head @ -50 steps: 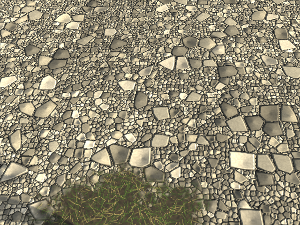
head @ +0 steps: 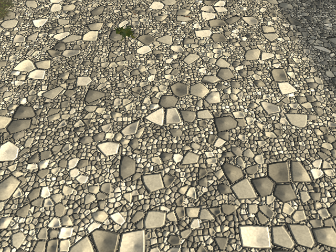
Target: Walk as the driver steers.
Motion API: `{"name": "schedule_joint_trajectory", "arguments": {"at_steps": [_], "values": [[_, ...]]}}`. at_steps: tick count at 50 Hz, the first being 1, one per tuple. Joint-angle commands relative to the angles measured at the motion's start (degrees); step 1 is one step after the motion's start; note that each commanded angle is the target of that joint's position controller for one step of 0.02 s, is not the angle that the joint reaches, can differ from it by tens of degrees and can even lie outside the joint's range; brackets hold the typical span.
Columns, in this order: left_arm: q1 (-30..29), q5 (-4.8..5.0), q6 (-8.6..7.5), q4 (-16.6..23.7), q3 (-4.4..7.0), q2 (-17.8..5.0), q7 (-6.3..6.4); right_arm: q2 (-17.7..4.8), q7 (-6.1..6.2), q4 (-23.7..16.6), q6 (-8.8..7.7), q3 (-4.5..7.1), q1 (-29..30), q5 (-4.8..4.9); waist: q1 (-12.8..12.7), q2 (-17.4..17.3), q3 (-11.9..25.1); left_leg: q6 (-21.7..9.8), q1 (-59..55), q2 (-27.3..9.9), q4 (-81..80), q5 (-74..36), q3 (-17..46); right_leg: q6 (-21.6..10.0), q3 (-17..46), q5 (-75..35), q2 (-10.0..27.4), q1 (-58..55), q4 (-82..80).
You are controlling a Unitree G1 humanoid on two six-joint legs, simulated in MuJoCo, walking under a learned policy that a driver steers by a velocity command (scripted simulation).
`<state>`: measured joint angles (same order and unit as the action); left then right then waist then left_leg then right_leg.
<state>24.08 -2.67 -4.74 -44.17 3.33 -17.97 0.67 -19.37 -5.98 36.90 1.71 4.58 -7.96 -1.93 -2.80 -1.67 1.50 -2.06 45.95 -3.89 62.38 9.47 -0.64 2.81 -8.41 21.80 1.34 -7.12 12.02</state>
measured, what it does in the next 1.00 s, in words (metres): walks ahead: left foot, then right foot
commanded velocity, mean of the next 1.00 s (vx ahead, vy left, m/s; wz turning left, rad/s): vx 0.96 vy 0.00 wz -0.10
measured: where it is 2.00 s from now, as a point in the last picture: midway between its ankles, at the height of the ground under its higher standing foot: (138, 100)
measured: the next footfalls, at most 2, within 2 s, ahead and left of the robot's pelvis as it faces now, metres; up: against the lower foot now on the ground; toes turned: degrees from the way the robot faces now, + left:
left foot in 0.14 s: +0.27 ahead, +0.13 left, +0.00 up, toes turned +14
right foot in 0.62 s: +0.74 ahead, +0.18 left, +0.00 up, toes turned +9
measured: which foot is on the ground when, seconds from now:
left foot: up 0.00-0.12, down 0.14-0.62, up 0.64-1.00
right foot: down 0.00-0.14, up 0.16-0.60, down 0.62-1.00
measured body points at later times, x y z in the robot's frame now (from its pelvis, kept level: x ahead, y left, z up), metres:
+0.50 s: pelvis +0.41 +0.15 +0.00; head +0.44 +0.16 +0.45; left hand +0.52 +0.42 -0.10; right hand +0.49 -0.12 -0.12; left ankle +0.23 +0.12 -0.72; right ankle +0.69 +0.09 -0.66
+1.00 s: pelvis +0.90 +0.27 +0.00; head +0.94 +0.26 +0.44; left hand +0.88 +0.57 -0.12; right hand +1.17 +0.06 -0.04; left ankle +1.10 +0.42 -0.71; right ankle +0.70 +0.18 -0.72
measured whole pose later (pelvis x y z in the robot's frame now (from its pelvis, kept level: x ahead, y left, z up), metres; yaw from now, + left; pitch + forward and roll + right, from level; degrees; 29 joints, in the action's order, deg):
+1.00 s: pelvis +0.90 +0.27 +0.00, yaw -7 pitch +3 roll +0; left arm 26.8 0.3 -3.8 -49.3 4.9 -18.7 -0.8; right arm -15.5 -0.5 31.9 -5.1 -3.7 2.7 -2.5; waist -8.7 -0.7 -1.4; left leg 1.5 32.7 -3.8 27.2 -2.6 5.1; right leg -6.7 16.1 25.6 -8.1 -3.6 23.7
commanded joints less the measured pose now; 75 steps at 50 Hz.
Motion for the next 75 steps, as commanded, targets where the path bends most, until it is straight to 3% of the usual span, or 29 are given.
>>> {"name": "schedule_joint_trajectory", "arguments": {"at_steps": [1, 4, 6, 7, 8, 9, 11, 14, 20, 27, 30, 31, 32, 33, 36, 39, 42, 49, 51, 52, 53, 56, 60, 65, 70, 71, 72, 73, 75], "values": [[-2.2, 0.02, -1.38, 1.7, 1.48, -6.6, 0.05, -1.3, -1.02, -7.6, -0.85, -1.19, 12.5, -0.08, -0.9, 6.9, -12.2, -2.9, 2.3, -1.9, -9.0, -1.0, -4.3, -7.5, -0.3, -14.5, 13.5, 6.7, -9.3], [-1.1, 0.08, -0.79, -0.1, 1.94, -10.1, 0.35, -1.1, 0.28, -6.9, -0.77, -1.59, 8.5, 0.53, 2.8, 8.3, -6.6, -8.0, -13.1, 5.4, -14.6, 5.9, -11.7, -6.5, -6.2, -65.3, 13.7, 3.4, 3.8], [-2.9, 0.28, 0.79, 0.8, 2.91, -14.0, 0.29, -5.7, 1.77, -1.7, -1.47, 0.66, -11.9, 1.05, 13.3, 9.7, 5.8, -10.9, -37.7, 11.5, -16.2, 11.5, -11.1, -6.7, -5.9, -80.6, 15.1, 8.7, 31.1], [-3.7, 0.04, 0.64, 1.6, 2.34, -12.5, -0.02, -10.0, 2.87, 2.3, -1.54, 2.76, -22.4, 0.40, 17.8, 5.3, 11.2, -11.9, -56.3, 10.7, -21.1, 12.3, -3.9, -4.8, -5.1, -62.9, 12.8, 22.1, 50.2], [-4.6, 0.76, -0.07, 6.4, 0.18, -3.1, -1.60, -17.8, 3.86, 1.9, -0.67, 4.61, -16.2, 1.07, 9.9, -16.8, 11.0, -16.6, -68.2, -4.5, -35.9, 29.5, 28.1, -0.9, -3.2, 1.3, -0.7, 48.6, 74.5], [-8.5, 0.10, -1.49, 10.2, -0.11, -6.3, -1.82, -19.6, 3.77, -1.3, -0.57, 5.03, -17.2, 0.99, 11.6, -8.5, 19.7, -20.7, -70.1, -10.5, -44.9, 32.9, 48.5, -1.6, 10.6, 1.0, -2.2, 54.0, 81.3], [-12.7, 0.55, -2.54, 10.6, -0.75, -6.0, -1.50, -14.4, 5.05, 2.1, -1.26, 3.76, -16.9, 0.68, 8.3, 1.4, 3.9, -17.5, -54.5, -8.9, -47.3, 20.9, 39.8, -2.6, 12.4, -4.7, 3.6, 55.2, 73.2], [-5.6, -1.34, 0.61, 7.3, -1.80, -4.5, -1.55, -7.3, 5.81, 1.0, -3.75, 0.86, -9.1, 0.41, 0.5, 2.6, -1.6, -15.2, -33.7, -2.9, -48.8, 13.8, 25.4, -2.2, 12.0, -3.4, 8.0, 43.3, 62.0], [-19.2, 1.25, 2.13, 9.5, -2.87, -2.1, -3.03, -4.5, 4.09, 5.0, -7.82, -0.61, -15.5, 1.64, 4.8, 2.1, -10.8, -7.9, -33.2, 2.1, -57.7, -13.9, 7.9, -3.7, 4.9, -23.5, 7.6, 48.0, 38.1], [-17.3, 2.58, 1.37, 5.5, -2.16, -4.0, -4.14, -8.1, 6.99, 8.4, -9.04, -0.73, -16.1, 0.52, 1.7, -3.3, -2.5, 0.7, -53.4, -2.4, -53.4, -67.7, -4.9, -9.7, -1.2, -31.3, -5.8, 33.3, 23.2], [10.7, 2.50, 2.54, -3.4, 0.80, -10.3, -2.96, -10.7, 9.07, 6.5, -6.25, 0.42, -8.1, -2.07, -13.0, -4.9, 7.5, 2.7, -50.4, -4.4, -14.6, -84.2, -6.6, -13.5, 0.7, -19.9, -8.9, 10.4, 23.4], [21.0, 2.61, 2.93, -6.2, 2.37, -12.2, -2.07, -10.2, 8.91, 5.7, -5.97, 0.49, -2.4, -1.62, -19.4, 1.4, 7.4, 2.6, -38.5, 2.8, 15.7, -54.7, -8.5, -17.8, 6.7, -16.4, -5.1, 0.7, 19.2], [13.1, 1.49, 3.63, -6.0, 2.70, -13.7, -1.62, 1.7, 7.25, 1.4, -7.49, -2.48, -5.7, -0.46, -5.8, 21.6, 6.2, 5.6, -3.2, 13.4, 39.3, 19.8, -1.7, -26.1, 32.2, -19.7, 6.4, -16.3, 24.3], [5.7, 1.57, 3.47, -2.4, 2.93, -13.5, -1.78, 0.2, 6.85, -1.2, -8.61, -3.86, -9.5, 0.50, -3.4, 14.6, 15.1, 4.1, 4.3, 10.5, 40.2, 17.8, 9.3, -32.6, 55.3, 0.6, 13.9, -18.1, 9.1], [0.2, 1.84, 2.68, -2.5, 1.44, -6.1, -1.19, -3.3, 5.77, -2.0, -9.08, -4.53, -1.7, -2.22, 2.4, -6.2, -3.6, 1.4, -3.6, 1.9, 20.1, 8.6, 8.5, -23.8, 44.8, 5.1, 8.4, 13.4, -1.2], [-1.6, 1.89, 0.35, -2.3, 1.35, -7.7, -1.28, -1.6, 5.26, -4.0, -5.42, -6.00, -0.6, -3.13, 6.0, -3.0, -9.2, 4.2, -10.9, -1.5, 5.2, 8.4, 4.7, -22.8, 34.5, -1.2, 1.6, 31.8, -4.5], [-1.3, 2.49, -0.35, -1.8, 2.38, -8.8, -1.48, -0.2, 4.46, -7.6, -5.69, -7.05, 9.3, -0.94, 2.1, 0.9, -10.1, 5.9, -18.8, -2.0, -15.3, -6.1, 1.4, -20.2, 28.9, -11.0, -2.4, 36.9, -6.4], [3.5, 2.87, 0.72, -3.2, 4.41, -12.2, -0.87, -4.3, 6.45, -6.3, -7.58, -4.84, 5.3, -0.73, 0.2, 4.1, 0.9, 3.3, -32.5, 6.8, -36.3, -10.4, 0.3, -10.3, 29.3, -53.4, -3.2, 13.1, 18.3], [-1.9, 3.95, 0.02, -0.3, 3.49, -7.8, -0.73, -10.0, 7.88, -1.9, -9.03, -2.46, -16.0, -1.68, 10.5, 2.4, 13.5, 0.4, -58.7, -7.3, -34.1, -17.7, 9.4, -6.9, 25.7, -30.7, -7.2, 25.3, 46.4], [5.9, 6.52, 0.27, 2.2, 1.41, 0.5, 0.51, -13.8, 7.43, -1.5, -8.43, -1.24, -19.8, -3.59, 6.4, -15.6, 26.4, -6.5, -79.0, -31.7, -28.4, -48.2, 31.4, -4.6, 17.3, 18.7, -12.9, 42.8, 66.9], [6.9, 5.19, 1.22, 3.9, -0.14, -2.2, 0.13, -10.9, 7.24, -2.8, -7.50, -0.36, -15.0, 1.84, 6.0, -19.1, 31.8, -9.7, -80.5, -25.8, -32.4, -29.8, 39.0, -2.3, 20.4, 12.8, -4.9, 48.9, 72.9], [-6.8, 5.21, 4.01, 7.0, 2.52, -8.4, 0.62, -1.8, 7.96, -3.2, -5.87, -1.86, -4.3, 1.19, 5.6, -4.1, 7.6, -6.3, -55.0, -15.8, -37.3, -31.5, 13.9, 0.7, 13.0, 2.9, 1.5, 51.2, 69.0], [-8.9, 4.88, 6.21, 11.7, 1.06, -1.5, -0.33, -2.0, 7.72, -0.5, -6.51, -0.67, 4.2, 1.91, 0.7, -6.3, -2.7, -6.7, -36.3, -13.1, -46.6, -30.4, -0.1, 1.0, 9.8, -1.5, 4.9, 44.5, 52.0], [-9.8, 3.74, 6.57, 11.2, 1.54, -3.5, -3.18, -7.1, 7.83, 1.2, -6.39, 1.31, 7.4, 3.94, 0.2, -3.3, 0.7, -5.0, -38.4, -11.4, -43.5, -32.4, -10.1, -2.9, 5.7, -21.1, 2.7, 31.7, 30.4], [-1.6, 4.01, 6.71, 10.0, 5.78, -11.0, -3.10, -8.6, 7.35, 1.4, -4.11, 2.26, 6.6, 5.45, -5.8, 0.1, 4.7, -0.8, -37.8, -9.6, -18.0, -39.5, -13.4, -11.0, 1.3, -19.0, -4.7, 14.6, 20.3], [-0.7, 4.78, 6.30, 10.1, 6.73, -14.0, -1.71, -4.6, 6.89, 1.3, -3.79, 1.20, 2.0, 3.46, -4.1, 11.1, 3.5, 2.5, -26.4, -4.0, -3.5, -4.0, -12.8, -14.4, 10.6, -39.8, -1.6, 5.9, 16.1], [-7.0, 2.53, 5.88, 14.3, 7.00, -19.9, -1.39, -2.0, 6.40, -0.9, -4.09, 0.05, -3.5, 1.15, 2.9, 22.0, 9.8, 6.9, -6.7, 7.9, 17.9, 31.4, -7.9, -29.2, 40.9, -50.8, 13.2, -6.6, 15.8], [-7.8, 1.60, 4.79, 16.8, 6.39, -17.2, -2.41, -7.3, 5.86, -1.3, -4.75, 0.48, -1.0, 1.81, -1.1, 13.2, 20.5, 5.8, -5.1, 7.6, 21.1, 28.0, 7.4, -31.4, 52.4, -33.2, 17.8, -7.9, 8.0], [-12.6, 3.88, 3.76, 16.9, 5.33, -13.2, -2.23, -7.6, 6.18, -2.2, -5.33, 0.63, 4.6, 2.13, 1.3, 3.6, 8.7, 4.2, -4.3, 4.3, 13.4, 20.4, 9.4, -24.3, 43.8, -23.7, 13.2, 3.6, 6.4]]}}
Velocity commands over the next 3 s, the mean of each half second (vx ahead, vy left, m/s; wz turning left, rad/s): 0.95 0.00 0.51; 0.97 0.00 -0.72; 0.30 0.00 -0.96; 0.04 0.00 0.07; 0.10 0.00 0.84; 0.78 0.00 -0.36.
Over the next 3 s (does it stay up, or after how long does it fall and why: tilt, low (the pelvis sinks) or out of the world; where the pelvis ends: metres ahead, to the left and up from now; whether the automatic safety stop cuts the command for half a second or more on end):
stays up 1.59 0.30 -0.02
